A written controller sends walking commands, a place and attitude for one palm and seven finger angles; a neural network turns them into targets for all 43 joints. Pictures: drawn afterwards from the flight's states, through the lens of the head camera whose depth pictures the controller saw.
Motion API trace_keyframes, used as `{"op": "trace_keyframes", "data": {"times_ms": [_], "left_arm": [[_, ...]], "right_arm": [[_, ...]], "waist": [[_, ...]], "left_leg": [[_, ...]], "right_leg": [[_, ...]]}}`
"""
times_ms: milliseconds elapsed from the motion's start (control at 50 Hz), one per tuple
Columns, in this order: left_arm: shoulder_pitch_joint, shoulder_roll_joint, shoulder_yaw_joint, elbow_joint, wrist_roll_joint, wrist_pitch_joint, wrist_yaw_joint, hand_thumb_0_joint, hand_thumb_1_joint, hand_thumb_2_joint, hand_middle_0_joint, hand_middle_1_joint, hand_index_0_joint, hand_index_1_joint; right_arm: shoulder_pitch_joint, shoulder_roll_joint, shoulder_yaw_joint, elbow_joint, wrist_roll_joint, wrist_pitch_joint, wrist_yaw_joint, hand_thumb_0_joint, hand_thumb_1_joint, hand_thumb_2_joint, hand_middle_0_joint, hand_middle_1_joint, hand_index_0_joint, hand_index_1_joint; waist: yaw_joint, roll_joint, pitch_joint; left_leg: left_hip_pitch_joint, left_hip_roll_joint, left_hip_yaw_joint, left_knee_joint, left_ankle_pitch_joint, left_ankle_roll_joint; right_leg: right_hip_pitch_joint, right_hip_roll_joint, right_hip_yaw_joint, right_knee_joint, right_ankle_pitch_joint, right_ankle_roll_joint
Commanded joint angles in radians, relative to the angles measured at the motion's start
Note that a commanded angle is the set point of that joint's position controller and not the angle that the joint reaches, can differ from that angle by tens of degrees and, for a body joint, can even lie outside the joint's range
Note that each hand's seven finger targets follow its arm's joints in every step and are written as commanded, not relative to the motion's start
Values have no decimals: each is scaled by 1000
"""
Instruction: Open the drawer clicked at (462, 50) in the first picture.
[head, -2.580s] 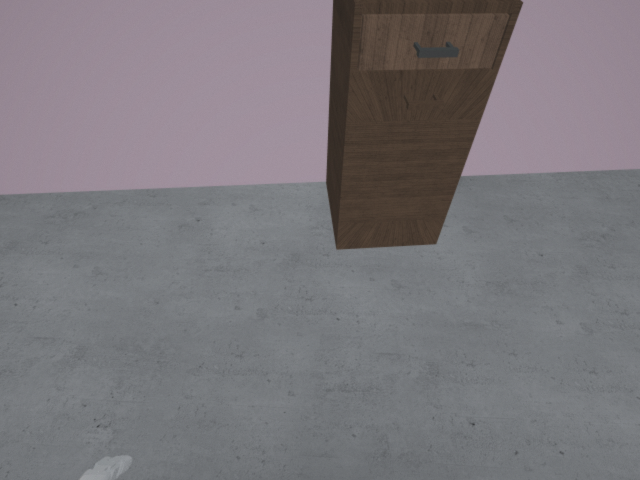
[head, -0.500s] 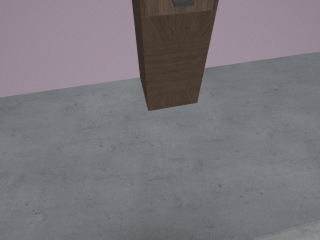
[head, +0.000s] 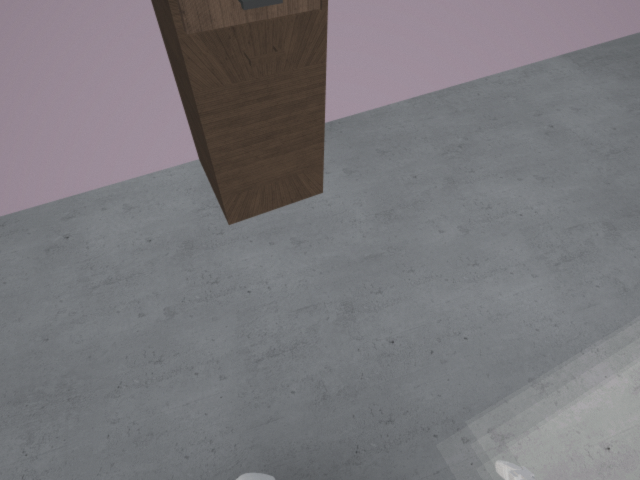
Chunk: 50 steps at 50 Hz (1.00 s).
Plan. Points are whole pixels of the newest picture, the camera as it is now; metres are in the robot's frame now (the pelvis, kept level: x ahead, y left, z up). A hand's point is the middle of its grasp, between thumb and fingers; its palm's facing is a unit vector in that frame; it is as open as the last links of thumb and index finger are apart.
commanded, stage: walk to a spot facing it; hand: left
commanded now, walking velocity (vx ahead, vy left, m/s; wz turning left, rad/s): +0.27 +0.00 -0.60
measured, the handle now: out of the picture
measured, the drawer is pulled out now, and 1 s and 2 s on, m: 0.00 0.00 0.00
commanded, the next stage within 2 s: turn to face it in 1.66 s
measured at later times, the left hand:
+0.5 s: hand (218, 428) +0.20 +0.18 -0.18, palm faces -0.36 -0.93 -0.13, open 7.4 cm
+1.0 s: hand (313, 321) +0.39 +0.06 -0.17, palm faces -0.48 -0.85 -0.22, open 7.2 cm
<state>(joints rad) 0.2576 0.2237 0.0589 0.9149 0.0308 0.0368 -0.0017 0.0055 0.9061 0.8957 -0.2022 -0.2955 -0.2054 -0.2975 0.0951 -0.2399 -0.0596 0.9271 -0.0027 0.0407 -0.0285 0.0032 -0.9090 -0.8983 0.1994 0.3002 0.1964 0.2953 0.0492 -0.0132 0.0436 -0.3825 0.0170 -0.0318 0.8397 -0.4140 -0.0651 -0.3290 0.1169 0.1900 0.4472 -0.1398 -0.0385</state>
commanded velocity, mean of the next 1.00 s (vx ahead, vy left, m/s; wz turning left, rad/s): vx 0.33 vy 0.00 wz -0.43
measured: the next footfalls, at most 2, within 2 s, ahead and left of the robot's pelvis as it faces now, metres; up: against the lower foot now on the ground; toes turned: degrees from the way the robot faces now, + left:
left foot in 0.08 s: +0.01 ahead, +0.14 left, +0.00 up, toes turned -4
right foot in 0.66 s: +0.21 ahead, -0.18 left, +0.00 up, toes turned -33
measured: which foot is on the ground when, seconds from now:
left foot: up 0.00-0.06, down 0.08-0.68, up 0.70-1.00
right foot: down 0.00-0.08, up 0.10-0.64, down 0.66-1.00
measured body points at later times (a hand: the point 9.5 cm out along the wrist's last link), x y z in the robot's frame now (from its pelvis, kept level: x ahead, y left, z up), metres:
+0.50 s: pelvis +0.07 +0.03 +0.00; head +0.10 +0.05 +0.45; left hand +0.22 +0.23 -0.17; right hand -0.09 -0.17 -0.13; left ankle -0.03 +0.14 -0.74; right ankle +0.08 -0.14 -0.67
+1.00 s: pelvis +0.25 -0.10 +0.00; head +0.27 -0.10 +0.45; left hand +0.42 +0.10 -0.15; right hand +0.21 -0.34 -0.14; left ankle +0.40 -0.01 -0.69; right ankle +0.17 -0.15 -0.74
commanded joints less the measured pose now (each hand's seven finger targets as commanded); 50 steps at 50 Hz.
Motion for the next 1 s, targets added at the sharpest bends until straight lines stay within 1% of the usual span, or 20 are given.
{"op": "trace_keyframes", "data": {"times_ms": [0,40,60,80,100,140,200,320,480,520,560,600,620,640,660,680,740,800,860,980], "left_arm": [[-13,212,60,-76,-1,-6,11,0,900,900,-200,-300,-200,-300],[-70,184,51,-105,-9,-2,2,0,900,900,-200,-300,-200,-300],[-66,115,39,-125,-16,-1,-11,0,900,900,-200,-300,-200,-300],[-123,121,49,-153,-13,-5,-17,0,900,900,-200,-300,-200,-300],[-133,160,61,-161,-5,-10,-27,0,900,900,-200,-300,-200,-300],[-52,160,75,-92,13,0,-45,0,900,900,-200,-300,-200,-300],[-23,104,57,-67,12,1,-59,0,900,900,-200,-300,-200,-300],[-111,62,39,-76,9,-1,-57,0,900,900,-200,-300,-200,-300],[-319,10,5,-108,0,-17,-69,0,900,900,-200,-300,-200,-300],[-337,3,2,-109,-1,-25,-68,0,900,900,-200,-300,-200,-300],[-270,11,4,-88,-2,-38,-62,0,900,900,-200,-300,-200,-300],[-84,56,20,-30,0,-54,-48,0,900,900,-200,-300,-200,-300],[75,102,38,22,4,-66,-41,0,900,900,-200,-300,-200,-300],[214,213,64,54,3,-77,-26,0,900,900,-200,-300,-200,-300],[256,284,74,67,-23,-74,-11,0,900,900,-200,-300,-200,-300],[195,288,81,51,-33,-66,-2,0,900,900,-200,-300,-200,-300],[1,152,35,18,-26,-81,3,0,900,900,-200,-300,-200,-300],[-42,109,21,32,-9,-102,7,0,900,900,-200,-300,-200,-300],[-9,77,20,45,-10,-110,2,0,900,900,-200,-300,-200,-300],[87,93,14,80,-9,-117,8,0,900,900,-200,-300,-200,-300]], "right_arm": [[88,-83,-16,-73,2,-38,-4,0,-900,-900,200,300,200,300],[211,-126,-23,-40,-1,-57,-11,0,-900,-900,200,300,200,300],[244,-224,-43,-39,-15,-62,-17,0,-900,-900,200,300,200,300],[209,-284,-52,-58,-15,-60,-17,0,-900,-900,200,300,200,300],[131,-254,-34,-93,-13,-59,-13,0,-900,-900,200,300,200,300],[63,-161,-8,-95,-20,-73,-10,0,-900,-900,200,300,200,300],[138,-121,3,-67,-15,-95,-12,0,-900,-900,200,300,200,300],[362,-80,12,17,-13,-119,-18,0,-900,-900,200,300,200,300],[497,-78,8,106,-30,-124,-17,0,-900,-900,200,300,200,300],[496,-77,7,120,-32,-121,-15,0,-900,-900,200,300,200,300],[475,-96,0,125,-29,-121,-12,0,-900,-900,200,300,200,300],[450,-126,-8,118,-20,-120,-8,0,-900,-900,200,300,200,300],[419,-123,-4,102,-11,-119,0,0,-900,-900,200,300,200,300],[435,-67,6,80,5,-117,14,0,-900,-900,200,300,200,300],[397,-20,9,40,9,-118,6,0,-900,-900,200,300,200,300],[328,-48,3,24,8,-116,5,0,-900,-900,200,300,200,300],[266,-16,-3,40,-16,-95,12,0,-900,-900,200,300,200,300],[369,31,-1,77,-25,-66,16,0,-900,-900,200,300,200,300],[316,27,-4,56,-29,-60,26,0,-900,-900,200,300,200,300],[78,19,2,-25,-25,-85,52,0,-900,-900,200,300,200,300]], "waist": [[-36,-153,-149],[-99,-79,-159],[-124,204,-144],[-123,318,-39],[-85,203,35],[-21,140,71],[-23,128,60],[-76,169,96],[-138,156,142],[-134,164,134],[-96,171,77],[-5,150,-42],[76,118,-134],[123,-84,-277],[102,-200,-367],[92,-112,-299],[-17,41,-24],[-103,-8,-5],[-98,-104,0],[-29,-123,34]], "left_leg": [[125,-27,18,-238,7,31],[460,19,-11,-485,52,65],[581,262,-281,-641,-207,119],[413,485,-479,-728,-342,184],[239,497,-476,-759,-346,223],[146,330,-246,-726,-232,144],[209,236,-58,-684,-41,118],[375,268,31,-634,336,97],[505,337,157,-600,568,179],[502,336,205,-569,664,172],[492,333,272,-453,963,160],[427,312,315,-209,1138,119],[249,295,334,1,979,75],[-47,189,330,308,305,30],[-246,65,202,599,-194,6],[-270,112,86,642,-115,38],[-205,192,52,514,72,34],[-122,177,75,383,116,19],[-153,163,93,268,201,3],[-163,127,124,-66,234,11]], "right_leg": [[87,-238,343,-128,-47,-108],[-192,-129,248,-42,-359,-24],[-425,6,75,198,-481,28],[-485,-27,-90,447,-414,71],[-433,-99,-70,554,-342,83],[-362,-100,-108,696,-196,91],[-393,-112,-154,807,-76,97],[-502,-167,-181,766,-19,108],[-480,-206,-295,434,-92,68],[-401,-186,-324,333,-114,40],[-240,-125,-373,247,-157,-2],[46,-67,-401,156,-125,-39],[344,-93,-365,97,-19,-64],[651,-354,-27,63,-1,-155],[729,-554,396,-42,146,-248],[606,-553,357,-119,24,-266],[162,-439,112,-180,22,-173],[17,-352,-59,-205,116,-136],[15,-294,-94,-227,65,-128],[140,-308,-51,-199,107,-136]]}}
